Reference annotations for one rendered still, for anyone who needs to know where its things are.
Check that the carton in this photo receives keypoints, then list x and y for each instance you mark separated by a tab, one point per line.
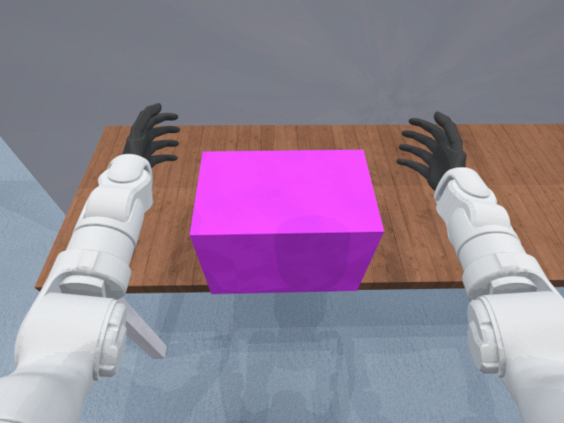
285	221

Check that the robot left forearm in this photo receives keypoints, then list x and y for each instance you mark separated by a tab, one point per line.
96	261

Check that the robot left upper arm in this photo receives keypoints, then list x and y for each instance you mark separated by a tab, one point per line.
71	341

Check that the robot right upper arm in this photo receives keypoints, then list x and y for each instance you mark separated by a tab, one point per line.
519	338

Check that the robot left hand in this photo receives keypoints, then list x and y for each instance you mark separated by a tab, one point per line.
140	140

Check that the robot right hand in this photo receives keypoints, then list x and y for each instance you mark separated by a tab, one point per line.
447	149

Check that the table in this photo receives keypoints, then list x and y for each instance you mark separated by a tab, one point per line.
522	164

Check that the robot right forearm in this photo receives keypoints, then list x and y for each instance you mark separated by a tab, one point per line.
489	250

